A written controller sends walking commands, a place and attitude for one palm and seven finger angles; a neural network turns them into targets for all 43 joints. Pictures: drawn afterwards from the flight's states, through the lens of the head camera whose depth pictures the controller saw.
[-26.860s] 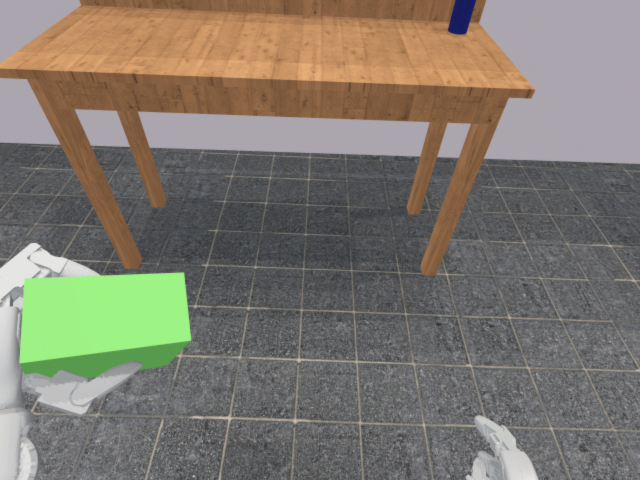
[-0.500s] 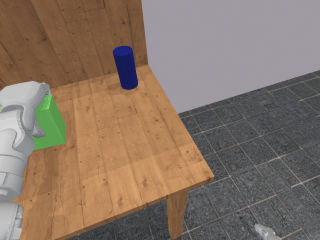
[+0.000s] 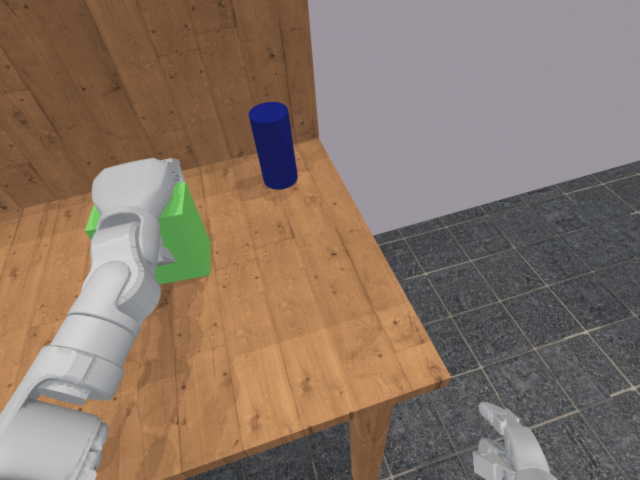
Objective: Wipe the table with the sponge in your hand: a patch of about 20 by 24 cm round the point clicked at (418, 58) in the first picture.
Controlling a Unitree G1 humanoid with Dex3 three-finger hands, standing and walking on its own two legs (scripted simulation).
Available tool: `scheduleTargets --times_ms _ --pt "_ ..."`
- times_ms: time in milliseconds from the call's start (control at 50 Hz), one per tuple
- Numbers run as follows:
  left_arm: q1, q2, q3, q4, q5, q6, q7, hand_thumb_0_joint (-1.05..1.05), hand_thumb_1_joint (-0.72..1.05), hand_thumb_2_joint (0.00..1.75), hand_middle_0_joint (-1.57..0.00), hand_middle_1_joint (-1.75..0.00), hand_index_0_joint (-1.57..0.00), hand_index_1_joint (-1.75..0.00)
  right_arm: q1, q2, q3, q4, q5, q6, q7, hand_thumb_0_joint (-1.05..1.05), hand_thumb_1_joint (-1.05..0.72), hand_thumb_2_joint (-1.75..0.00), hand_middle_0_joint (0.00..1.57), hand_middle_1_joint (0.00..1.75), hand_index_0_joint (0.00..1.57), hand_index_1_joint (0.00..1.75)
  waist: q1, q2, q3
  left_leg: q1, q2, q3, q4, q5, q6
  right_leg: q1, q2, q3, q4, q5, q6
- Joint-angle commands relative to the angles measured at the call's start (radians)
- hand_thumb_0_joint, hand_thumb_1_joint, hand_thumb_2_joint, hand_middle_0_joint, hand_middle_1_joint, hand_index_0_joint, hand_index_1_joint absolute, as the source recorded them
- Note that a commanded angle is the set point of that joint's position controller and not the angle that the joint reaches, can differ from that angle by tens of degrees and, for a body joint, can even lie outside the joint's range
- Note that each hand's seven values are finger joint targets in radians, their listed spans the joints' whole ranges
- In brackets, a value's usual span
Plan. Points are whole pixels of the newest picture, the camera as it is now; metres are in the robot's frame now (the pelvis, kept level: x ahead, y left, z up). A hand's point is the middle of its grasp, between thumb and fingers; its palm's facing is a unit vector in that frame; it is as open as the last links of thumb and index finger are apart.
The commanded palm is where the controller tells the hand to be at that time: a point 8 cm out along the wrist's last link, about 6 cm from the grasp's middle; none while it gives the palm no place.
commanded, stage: slide across to the middle lane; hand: left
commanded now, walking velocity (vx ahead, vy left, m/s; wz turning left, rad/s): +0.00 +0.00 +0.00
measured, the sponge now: (161, 247) +0.38 +0.27 +0.08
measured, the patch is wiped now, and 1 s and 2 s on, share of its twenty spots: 0.40 0.75 0.85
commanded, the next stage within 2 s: wipe back along the middle lane in 0.02 s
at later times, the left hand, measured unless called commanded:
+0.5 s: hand (178, 234) +0.36 +0.22 +0.14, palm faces +0.08 -0.05 -1.00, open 10.4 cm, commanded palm +0.32 +0.22 +0.18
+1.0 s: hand (181, 263) +0.32 +0.20 +0.13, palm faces +0.11 -0.05 -0.99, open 10.4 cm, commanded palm +0.27 +0.19 +0.16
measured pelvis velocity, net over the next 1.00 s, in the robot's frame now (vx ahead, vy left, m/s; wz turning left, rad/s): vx -0.01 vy -0.03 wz -0.03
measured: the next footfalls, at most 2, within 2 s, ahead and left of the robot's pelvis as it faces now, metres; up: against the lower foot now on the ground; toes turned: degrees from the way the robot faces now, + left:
none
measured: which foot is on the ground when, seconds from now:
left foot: down 0.00-1.00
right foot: down 0.00-1.00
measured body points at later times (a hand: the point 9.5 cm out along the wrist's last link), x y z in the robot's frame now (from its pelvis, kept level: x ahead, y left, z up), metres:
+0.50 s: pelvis +0.01 -0.02 +0.00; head +0.01 -0.07 +0.45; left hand +0.35 +0.21 +0.19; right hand +0.21 -0.25 -0.11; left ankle +0.00 +0.10 -0.74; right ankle -0.04 -0.13 -0.74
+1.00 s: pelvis -0.01 -0.03 +0.00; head -0.03 -0.09 +0.44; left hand +0.30 +0.20 +0.19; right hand +0.21 -0.26 -0.10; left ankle +0.00 +0.10 -0.74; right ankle -0.04 -0.13 -0.74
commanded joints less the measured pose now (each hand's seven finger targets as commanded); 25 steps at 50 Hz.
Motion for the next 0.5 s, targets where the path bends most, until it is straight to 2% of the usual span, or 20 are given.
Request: scheduleTargets --times_ms 0,20,40,60,100,120,140,160,180,200,220,240,280,320,340,360,400,420,480 --pt "-0.434 0.173 0.050 -0.137 0.031 0.044 0.027 0.00 0.10 1.30 -1.20 -1.60 -1.20 -1.60 -0.130 -0.120 -0.030 -0.131 0.005 -0.035 -0.010 0.00 -0.90 -0.90 0.20 0.30 0.20 0.30 -0.026 -0.082 -0.282 0.184 -0.002 -0.028 -0.024 0.346 0.000 0.048 0.057 -0.004 -0.016 0.300 -0.078" --pt "-0.449 0.183 0.063 -0.125 0.028 0.054 0.027 0.00 0.10 1.30 -1.20 -1.60 -1.20 -1.60 -0.134 -0.121 -0.030 -0.125 0.006 -0.037 -0.013 0.00 -0.90 -0.90 0.20 0.30 0.20 0.30 -0.026 -0.092 -0.282 0.184 0.000 -0.031 -0.026 0.345 0.000 0.053 0.058 -0.005 -0.014 0.300 -0.082" --pt "-0.456 0.166 0.045 -0.107 0.031 0.062 0.026 0.00 0.10 1.30 -1.20 -1.60 -1.20 -1.60 -0.131 -0.120 -0.028 -0.124 0.004 -0.037 -0.014 0.00 -0.90 -0.90 0.20 0.30 0.20 0.30 -0.027 -0.095 -0.276 0.185 -0.002 -0.027 -0.024 0.338 0.002 0.048 0.058 -0.006 -0.017 0.297 -0.080" --pt "-0.452 0.165 0.046 -0.118 0.033 0.066 0.024 0.00 0.10 1.30 -1.20 -1.60 -1.20 -1.60 -0.132 -0.119 -0.029 -0.126 0.005 -0.038 -0.013 0.00 -0.90 -0.90 0.20 0.30 0.20 0.30 -0.023 -0.098 -0.304 0.192 -0.004 -0.026 -0.019 0.354 0.003 0.063 0.055 -0.003 -0.011 0.320 -0.079" --pt "-0.464 0.184 0.052 -0.106 0.041 0.077 0.016 0.00 0.10 1.30 -1.20 -1.60 -1.20 -1.60 -0.137 -0.119 -0.027 -0.122 0.003 -0.032 -0.015 0.00 -0.90 -0.90 0.20 0.30 0.20 0.30 -0.024 -0.087 -0.312 0.191 -0.008 -0.019 -0.009 0.370 0.004 0.078 0.051 0.003 -0.007 0.365 -0.079" --pt "-0.467 0.164 0.042 -0.133 0.037 0.075 0.009 0.00 0.10 1.30 -1.20 -1.60 -1.20 -1.60 -0.142 -0.115 -0.026 -0.134 0.005 -0.032 -0.012 0.00 -0.90 -0.90 0.20 0.30 0.20 0.30 -0.025 -0.073 -0.333 0.196 -0.008 -0.018 -0.005 0.398 0.003 0.102 0.050 0.003 0.005 0.396 -0.082" --pt "-0.402 0.176 0.059 -0.130 0.044 0.080 0.005 0.00 0.10 1.30 -1.20 -1.60 -1.20 -1.60 -0.137 -0.117 -0.028 -0.138 0.000 -0.027 -0.010 0.00 -0.90 -0.90 0.20 0.30 0.20 0.30 -0.009 -0.074 -0.343 0.201 -0.009 -0.017 0.001 0.419 0.007 0.112 0.051 0.001 0.009 0.414 -0.082" --pt "-0.381 0.145 0.033 -0.164 0.045 0.079 -0.002 0.00 0.10 1.30 -1.20 -1.60 -1.20 -1.60 -0.146 -0.112 -0.026 -0.149 -0.001 -0.025 -0.004 0.00 -0.90 -0.90 0.20 0.30 0.20 0.30 -0.009 -0.052 -0.352 0.204 -0.011 -0.014 0.010 0.447 0.007 0.119 0.048 0.005 0.016 0.449 -0.080" --pt "-0.314 0.166 0.065 -0.167 0.044 0.080 -0.007 0.00 0.10 1.30 -1.20 -1.60 -1.20 -1.60 -0.139 -0.114 -0.030 -0.153 -0.004 -0.021 0.000 0.00 -0.90 -0.90 0.20 0.30 0.20 0.30 0.003 -0.072 -0.363 0.203 -0.009 -0.015 0.019 0.479 0.009 0.137 0.048 0.005 0.024 0.486 -0.079" --pt "-0.269 0.161 0.066 -0.189 0.044 0.081 -0.013 0.00 0.10 1.30 -1.20 -1.60 -1.20 -1.60 -0.150 -0.113 -0.029 -0.165 -0.003 -0.014 0.004 0.00 -0.90 -0.90 0.20 0.30 0.20 0.30 0.005 -0.077 -0.343 0.192 -0.007 -0.009 0.019 0.488 0.009 0.140 0.046 0.006 0.023 0.504 -0.075" --pt "-0.247 0.122 0.047 -0.208 0.026 0.078 -0.021 0.00 0.10 1.30 -1.20 -1.60 -1.20 -1.60 -0.159 -0.107 -0.027 -0.174 0.002 -0.014 0.008 0.00 -0.90 -0.90 0.20 0.30 0.20 0.30 0.000 -0.087 -0.343 0.189 -0.006 -0.013 0.019 0.505 0.009 0.153 0.046 0.001 0.030 0.516 -0.075" --pt "-0.199 0.143 0.069 -0.203 0.025 0.083 -0.024 0.00 0.10 1.30 -1.20 -1.60 -1.20 -1.60 -0.149 -0.114 -0.028 -0.174 -0.002 -0.009 0.009 0.00 -0.90 -0.90 0.20 0.30 0.20 0.30 0.007 -0.107 -0.311 0.178 -0.005 -0.008 0.022 0.487 0.014 0.141 0.048 0.001 0.028 0.519 -0.071" --pt "-0.166 0.146 0.076 -0.271 0.022 0.087 -0.026 0.00 0.10 1.30 -1.20 -1.60 -1.20 -1.60 -0.160 -0.111 -0.028 -0.185 0.000 -0.002 0.015 0.00 -0.90 -0.90 0.20 0.30 0.20 0.30 0.010 -0.105 -0.313 0.172 -0.006 -0.004 0.024 0.500 0.015 0.149 0.046 0.006 0.034 0.543 -0.067" --pt "-0.122 0.118 0.067 -0.322 0.003 0.097 -0.028 0.00 0.10 1.30 -1.20 -1.60 -1.20 -1.60 -0.181 -0.105 -0.028 -0.200 0.005 -0.001 0.018 0.00 -0.90 -0.90 0.20 0.30 0.20 0.30 0.011 -0.119 -0.306 0.168 -0.005 -0.002 0.020 0.494 0.014 0.159 0.045 0.005 0.036 0.541 -0.065" --pt "-0.086 0.128 0.076 -0.338 0.005 0.102 -0.027 0.00 0.10 1.30 -1.20 -1.60 -1.20 -1.60 -0.175 -0.110 -0.029 -0.200 0.002 0.001 0.020 0.00 -0.90 -0.90 0.20 0.30 0.20 0.30 0.017 -0.134 -0.295 0.167 -0.007 0.001 0.025 0.490 0.017 0.156 0.047 0.004 0.037 0.548 -0.063" --pt "-0.056 0.124 0.076 -0.363 0.002 0.108 -0.024 0.00 0.10 1.30 -1.20 -1.60 -1.20 -1.60 -0.181 -0.108 -0.029 -0.205 0.004 0.002 0.021 0.00 -0.90 -0.90 0.20 0.30 0.20 0.30 0.019 -0.121 -0.298 0.165 -0.007 0.004 0.023 0.483 0.016 0.156 0.045 0.007 0.039 0.544 -0.061" --pt "-0.037 0.129 0.082 -0.362 0.001 0.127 -0.018 0.00 0.10 1.30 -1.20 -1.60 -1.20 -1.60 -0.189 -0.111 -0.028 -0.198 0.005 0.007 0.020 0.00 -0.90 -0.90 0.20 0.30 0.20 0.30 0.017 -0.145 -0.264 0.145 -0.010 0.009 0.018 0.432 0.014 0.145 0.047 0.013 0.034 0.525 -0.059" --pt "-0.021 0.134 0.094 -0.371 -0.006 0.136 -0.017 0.00 0.10 1.30 -1.20 -1.60 -1.20 -1.60 -0.199 -0.113 -0.029 -0.200 0.007 0.008 0.019 0.00 -0.90 -0.90 0.20 0.30 0.20 0.30 0.021 -0.132 -0.255 0.141 -0.009 0.010 0.009 0.416 0.012 0.148 0.048 0.014 0.032 0.506 -0.063" --pt "-0.038 0.109 0.054 -0.354 -0.003 0.162 -0.017 0.00 0.10 1.30 -1.20 -1.60 -1.20 -1.60 -0.212 -0.111 -0.022 -0.193 0.012 0.012 0.013 0.00 -0.90 -0.90 0.20 0.30 0.20 0.30 0.011 -0.139 -0.208 0.125 -0.011 0.012 -0.003 0.334 0.012 0.109 0.049 0.017 0.018 0.422 -0.059"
